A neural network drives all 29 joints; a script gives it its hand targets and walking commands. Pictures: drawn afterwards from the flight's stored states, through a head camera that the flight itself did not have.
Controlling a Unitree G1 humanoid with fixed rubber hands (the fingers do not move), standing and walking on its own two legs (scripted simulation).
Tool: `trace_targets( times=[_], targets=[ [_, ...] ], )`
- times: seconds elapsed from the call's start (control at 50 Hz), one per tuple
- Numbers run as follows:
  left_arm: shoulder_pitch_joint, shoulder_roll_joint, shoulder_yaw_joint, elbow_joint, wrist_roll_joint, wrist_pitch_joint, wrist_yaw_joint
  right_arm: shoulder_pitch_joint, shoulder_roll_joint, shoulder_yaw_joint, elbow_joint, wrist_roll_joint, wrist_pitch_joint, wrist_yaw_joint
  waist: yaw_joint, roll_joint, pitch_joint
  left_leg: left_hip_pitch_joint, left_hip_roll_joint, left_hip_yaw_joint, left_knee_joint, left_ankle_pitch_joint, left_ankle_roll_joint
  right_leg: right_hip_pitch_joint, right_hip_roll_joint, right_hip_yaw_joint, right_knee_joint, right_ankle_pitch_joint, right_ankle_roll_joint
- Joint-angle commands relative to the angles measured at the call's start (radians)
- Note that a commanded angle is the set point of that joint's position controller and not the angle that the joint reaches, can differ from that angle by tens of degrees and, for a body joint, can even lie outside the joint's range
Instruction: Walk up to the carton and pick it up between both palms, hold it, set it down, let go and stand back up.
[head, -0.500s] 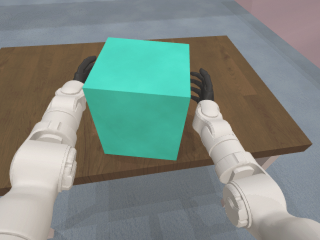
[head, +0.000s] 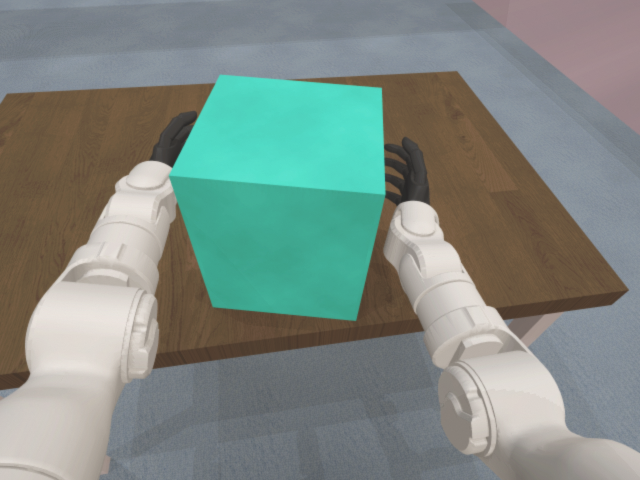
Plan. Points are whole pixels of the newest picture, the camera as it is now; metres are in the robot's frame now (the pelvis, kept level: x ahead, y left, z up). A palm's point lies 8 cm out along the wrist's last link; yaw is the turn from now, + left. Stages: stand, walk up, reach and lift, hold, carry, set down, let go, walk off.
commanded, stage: reach and lift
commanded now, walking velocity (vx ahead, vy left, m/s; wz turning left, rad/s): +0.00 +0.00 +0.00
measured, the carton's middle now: (291, 204) +0.45 -0.03 +0.09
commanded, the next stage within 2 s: none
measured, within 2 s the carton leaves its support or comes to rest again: leaves its support in 0.90 s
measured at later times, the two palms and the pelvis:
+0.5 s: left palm (169, 172) +0.48 +0.12 +0.15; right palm (410, 204) +0.39 -0.17 +0.13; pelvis +0.00 +0.00 +0.00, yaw +0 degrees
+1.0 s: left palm (169, 174) +0.46 +0.12 +0.16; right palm (417, 206) +0.38 -0.17 +0.13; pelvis -0.01 +0.00 +0.00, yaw +0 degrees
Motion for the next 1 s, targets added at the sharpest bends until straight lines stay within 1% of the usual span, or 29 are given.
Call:
trace_targets(
  times=[0.0, 0.02, 0.04, 0.08, 0.14, 0.16, 0.22, 0.3, 0.36, 0.42, 0.48, 0.52, 0.54, 0.58, 0.6, 0.62, 0.64, 0.66, 0.7, 0.72, 0.74, 0.76, 0.78, 0.84, 0.86, 0.88, 0.9, 0.92, 0.98],
  targets=[
    [-0.359, -0.210, 0.142, -0.108, 0.116, -0.060, -0.061, -0.366, 0.103, -0.087, -0.122, -0.141, -0.070, 0.047, -0.016, 0.044, -0.382, 0.227, 0.039, -0.096, -0.097, 0.316, -0.073, 0.064, -0.006, -0.044, -0.035, 0.300, 0.018],
    [-0.350, -0.251, 0.125, -0.167, 0.120, -0.068, -0.061, -0.340, 0.108, -0.083, -0.149, -0.157, -0.089, 0.053, -0.027, 0.052, -0.435, 0.279, 0.043, -0.096, -0.096, 0.368, -0.083, 0.080, 0.001, -0.051, -0.034, 0.346, 0.013],
    [-0.335, -0.245, 0.175, -0.105, 0.159, -0.057, -0.072, -0.357, 0.122, -0.094, -0.117, -0.178, -0.086, 0.060, -0.012, 0.035, -0.359, 0.242, 0.040, -0.086, -0.101, 0.336, -0.074, 0.100, -0.002, -0.051, -0.040, 0.315, 0.021],
    [-0.361, -0.365, 0.192, -0.126, 0.207, -0.061, -0.103, -0.377, 0.220, -0.097, -0.129, -0.220, -0.099, 0.095, -0.011, 0.063, -0.378, 0.286, 0.042, -0.093, -0.120, 0.361, -0.082, 0.103, -0.002, -0.060, -0.045, 0.293, 0.014],
    [-0.421, -0.599, 0.238, -0.061, 0.310, -0.061, -0.185, -0.417, 0.514, -0.047, -0.113, -0.308, -0.094, 0.186, 0.013, 0.046, -0.371, 0.247, 0.014, -0.079, -0.129, 0.339, -0.070, 0.189, -0.018, -0.045, -0.042, 0.320, 0.019],
    [-0.396, -0.620, 0.258, -0.058, 0.326, -0.054, -0.198, -0.431, 0.536, -0.050, -0.142, -0.311, -0.097, 0.198, 0.023, 0.041, -0.391, 0.226, 0.010, -0.071, -0.137, 0.334, -0.067, 0.205, -0.018, -0.046, -0.039, 0.338, 0.024],
    [-0.392, -0.626, 0.269, -0.049, 0.347, -0.040, -0.216, -0.418, 0.550, -0.070, -0.174, -0.331, -0.099, 0.224, 0.006, 0.042, -0.411, 0.218, 0.001, -0.059, -0.144, 0.306, -0.067, 0.247, -0.018, -0.042, -0.032, 0.385, 0.036],
    [-0.417, -0.624, 0.290, -0.064, 0.362, -0.036, -0.218, -0.432, 0.548, -0.065, -0.166, -0.343, -0.092, 0.240, 0.024, 0.029, -0.417, 0.217, 0.008, -0.059, -0.149, 0.299, -0.062, 0.254, -0.007, -0.046, -0.036, 0.346, 0.032],
    [-0.406, -0.642, 0.256, -0.119, 0.346, -0.034, -0.210, -0.390, 0.551, -0.066, -0.164, -0.331, -0.096, 0.239, 0.005, 0.054, -0.438, 0.243, 0.012, -0.066, -0.139, 0.342, -0.077, 0.276, -0.008, -0.044, -0.032, 0.386, 0.027],
    [-0.363, -0.654, 0.282, -0.104, 0.339, -0.023, -0.204, -0.430, 0.562, -0.012, -0.231, -0.303, -0.091, 0.237, 0.032, 0.020, -0.455, 0.214, 0.001, -0.062, -0.134, 0.352, -0.067, 0.324, -0.007, -0.030, -0.025, 0.451, 0.028],
    [-0.401, -0.657, 0.267, -0.095, 0.343, -0.008, -0.213, -0.425, 0.559, -0.025, -0.208, -0.298, -0.088, 0.234, 0.025, 0.028, -0.451, 0.220, 0.004, -0.061, -0.140, 0.323, -0.064, 0.317, -0.010, -0.036, -0.026, 0.417, 0.030],
    [-0.419, -0.657, 0.262, -0.115, 0.341, -0.012, -0.205, -0.452, 0.556, -0.019, -0.205, -0.289, -0.081, 0.237, 0.019, 0.049, -0.438, 0.245, 0.013, -0.068, -0.130, 0.347, -0.072, 0.292, -0.008, -0.041, -0.032, 0.390, 0.028],
    [-0.440, -0.679, 0.233, -0.169, 0.331, -0.020, -0.195, -0.440, 0.559, 0.008, -0.213, -0.282, -0.094, 0.241, 0.028, 0.050, -0.497, 0.276, 0.017, -0.072, -0.121, 0.404, -0.079, 0.296, 0.000, -0.046, -0.025, 0.424, 0.025],
    [-0.408, -0.702, 0.222, -0.159, 0.325, -0.009, -0.183, -0.467, 0.549, 0.032, -0.251, -0.259, -0.106, 0.236, 0.022, 0.066, -0.521, 0.298, 0.010, -0.079, -0.097, 0.458, -0.089, 0.289, 0.002, -0.042, -0.024, 0.467, 0.018],
    [-0.417, -0.733, 0.176, -0.194, 0.307, -0.007, -0.177, -0.464, 0.546, 0.038, -0.258, -0.251, -0.112, 0.235, 0.006, 0.080, -0.556, 0.327, 0.020, -0.090, -0.086, 0.515, -0.102, 0.270, 0.012, -0.053, -0.022, 0.470, 0.017],
    [-0.447, -0.743, 0.166, -0.200, 0.301, -0.011, -0.168, -0.488, 0.541, 0.054, -0.266, -0.242, -0.116, 0.241, 0.024, 0.089, -0.569, 0.336, 0.023, -0.090, -0.074, 0.537, -0.107, 0.248, 0.015, -0.055, -0.025, 0.450, 0.015],
    [-0.454, -0.726, 0.185, -0.167, 0.314, 0.000, -0.166, -0.495, 0.544, 0.044, -0.222, -0.249, -0.101, 0.241, 0.027, 0.082, -0.525, 0.311, 0.023, -0.091, -0.087, 0.502, -0.104, 0.236, 0.010, -0.051, -0.036, 0.417, 0.016],
    [-0.427, -0.754, 0.146, -0.224, 0.297, -0.001, -0.160, -0.478, 0.540, 0.074, -0.278, -0.229, -0.117, 0.242, 0.027, 0.079, -0.578, 0.333, 0.023, -0.090, -0.085, 0.528, -0.106, 0.261, 0.010, -0.054, -0.030, 0.474, 0.016],
    [-0.417, -0.746, 0.166, -0.216, 0.301, 0.006, -0.162, -0.491, 0.534, 0.070, -0.282, -0.222, -0.114, 0.239, 0.032, 0.062, -0.571, 0.339, 0.010, -0.079, -0.089, 0.506, -0.105, 0.294, 0.006, -0.052, -0.029, 0.476, 0.023],
    [-0.403, -0.738, 0.170, -0.211, 0.315, 0.009, -0.158, -0.479, 0.539, 0.080, -0.240, -0.221, -0.107, 0.244, 0.052, 0.055, -0.527, 0.341, 0.019, -0.085, -0.094, 0.514, -0.100, 0.282, 0.008, -0.055, -0.033, 0.456, 0.023],
    [-0.418, -0.736, 0.168, -0.210, 0.313, 0.019, -0.159, -0.464, 0.533, 0.069, -0.240, -0.225, -0.097, 0.243, 0.032, 0.051, -0.536, 0.329, 0.016, -0.083, -0.093, 0.510, -0.103, 0.294, 0.006, -0.056, -0.032, 0.454, 0.025],
    [-0.417, -0.763, 0.139, -0.262, 0.298, 0.016, -0.153, -0.499, 0.541, 0.107, -0.316, -0.192, -0.112, 0.244, 0.050, 0.065, -0.596, 0.361, 0.012, -0.080, -0.084, 0.553, -0.107, 0.305, 0.010, -0.052, -0.026, 0.509, 0.023],
    [-0.381, -0.744, 0.163, -0.222, 0.302, 0.022, -0.152, -0.477, 0.540, 0.087, -0.262, -0.189, -0.103, 0.241, 0.055, 0.050, -0.550, 0.334, 0.004, -0.078, -0.086, 0.520, -0.102, 0.306, 0.002, -0.041, -0.034, 0.505, 0.021],
    [-0.444, -0.757, 0.156, -0.211, 0.291, 0.025, -0.150, -0.529, 0.549, 0.116, -0.283, -0.189, -0.097, 0.248, 0.057, 0.029, -0.559, 0.312, 0.006, -0.076, -0.101, 0.471, -0.092, 0.297, -0.004, -0.040, -0.041, 0.439, 0.026],
    [-0.414, -0.758, 0.146, -0.245, 0.297, 0.034, -0.145, -0.520, 0.537, 0.113, -0.294, -0.167, -0.096, 0.248, 0.057, 0.046, -0.552, 0.333, 0.001, -0.077, -0.103, 0.474, -0.093, 0.318, -0.003, -0.044, -0.037, 0.473, 0.029],
    [-0.424, -0.745, 0.176, -0.203, 0.304, 0.041, -0.148, -0.514, 0.526, 0.099, -0.244, -0.178, -0.083, 0.251, 0.061, 0.038, -0.487, 0.293, 0.004, -0.080, -0.119, 0.422, -0.086, 0.310, -0.006, -0.039, -0.044, 0.409, 0.026],
    [-0.441, -0.764, 0.148, -0.216, 0.284, 0.047, -0.145, -0.547, 0.536, 0.108, -0.273, -0.175, -0.078, 0.249, 0.048, 0.027, -0.533, 0.308, 0.004, -0.081, -0.113, 0.436, -0.085, 0.320, -0.002, -0.041, -0.038, 0.433, 0.029],
    [-0.406, -0.778, 0.128, -0.274, 0.278, 0.048, -0.139, -0.540, 0.527, 0.122, -0.321, -0.161, -0.085, 0.253, 0.057, 0.047, -0.575, 0.350, 0.006, -0.087, -0.110, 0.490, -0.098, 0.318, 0.004, -0.049, -0.037, 0.455, 0.026],
    [-0.443, -0.798, 0.110, -0.300, 0.274, 0.055, -0.127, -0.548, 0.530, 0.131, -0.307, -0.155, -0.077, 0.263, 0.059, 0.043, -0.565, 0.374, 0.014, -0.093, -0.111, 0.494, -0.108, 0.288, 0.005, -0.055, -0.050, 0.398, 0.021]
  ],
)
